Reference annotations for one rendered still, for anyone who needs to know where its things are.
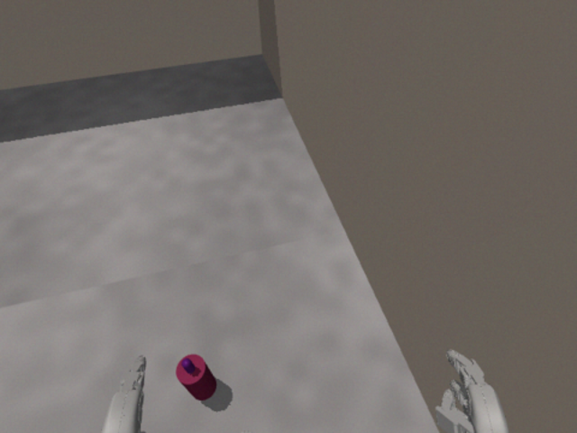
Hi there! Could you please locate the left robot hand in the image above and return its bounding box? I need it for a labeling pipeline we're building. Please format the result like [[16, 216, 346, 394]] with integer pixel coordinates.
[[101, 355, 146, 433]]

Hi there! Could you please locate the bottle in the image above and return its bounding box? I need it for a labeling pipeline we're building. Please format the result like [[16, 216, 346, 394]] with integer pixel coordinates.
[[176, 355, 216, 401]]

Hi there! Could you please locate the right robot hand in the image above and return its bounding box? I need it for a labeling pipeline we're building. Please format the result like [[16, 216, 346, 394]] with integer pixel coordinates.
[[435, 349, 509, 433]]

